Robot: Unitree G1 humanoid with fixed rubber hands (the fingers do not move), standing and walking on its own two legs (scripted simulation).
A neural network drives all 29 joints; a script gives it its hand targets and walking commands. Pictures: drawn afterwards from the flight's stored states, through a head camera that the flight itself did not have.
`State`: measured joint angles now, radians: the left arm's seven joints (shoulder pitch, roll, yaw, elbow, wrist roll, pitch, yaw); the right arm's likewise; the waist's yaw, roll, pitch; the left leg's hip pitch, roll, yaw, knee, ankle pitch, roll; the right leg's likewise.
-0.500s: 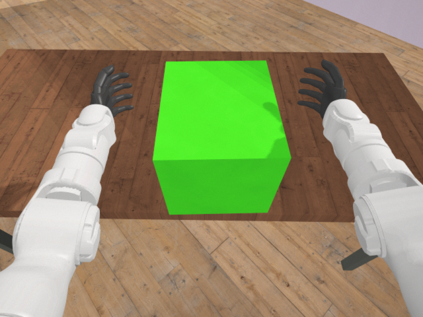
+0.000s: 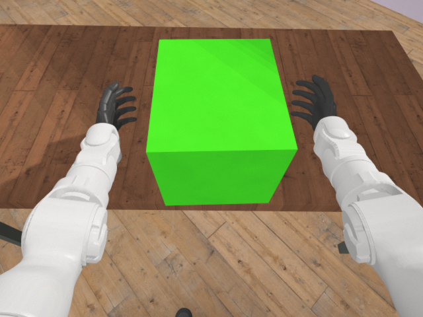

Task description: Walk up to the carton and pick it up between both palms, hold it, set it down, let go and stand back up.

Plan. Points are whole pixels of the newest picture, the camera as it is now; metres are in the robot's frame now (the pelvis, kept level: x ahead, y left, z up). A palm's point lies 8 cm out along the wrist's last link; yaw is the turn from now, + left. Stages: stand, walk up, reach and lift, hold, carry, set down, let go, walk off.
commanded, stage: reach and lift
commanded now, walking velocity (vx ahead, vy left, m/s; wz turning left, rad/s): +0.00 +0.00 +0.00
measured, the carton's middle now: (216, 124) +0.50 +0.04 +0.01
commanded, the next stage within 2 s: none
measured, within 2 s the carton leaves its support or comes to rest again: neither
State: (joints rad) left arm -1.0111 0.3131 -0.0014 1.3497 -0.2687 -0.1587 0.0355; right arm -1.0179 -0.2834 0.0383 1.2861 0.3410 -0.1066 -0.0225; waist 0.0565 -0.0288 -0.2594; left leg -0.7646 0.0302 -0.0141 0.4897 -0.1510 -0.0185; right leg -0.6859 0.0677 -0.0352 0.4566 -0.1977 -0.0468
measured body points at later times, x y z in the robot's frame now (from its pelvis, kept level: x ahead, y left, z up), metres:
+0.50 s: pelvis -0.01 +0.01 -0.01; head +0.11 +0.01 +0.42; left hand +0.46 +0.23 +0.03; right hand +0.49 -0.16 +0.04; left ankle +0.02 +0.12 -0.73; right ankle -0.01 -0.09 -0.73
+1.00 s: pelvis +0.00 +0.01 +0.01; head +0.12 +0.02 +0.44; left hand +0.46 +0.20 +0.04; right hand +0.47 -0.13 +0.05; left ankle +0.02 +0.12 -0.73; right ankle -0.02 -0.09 -0.73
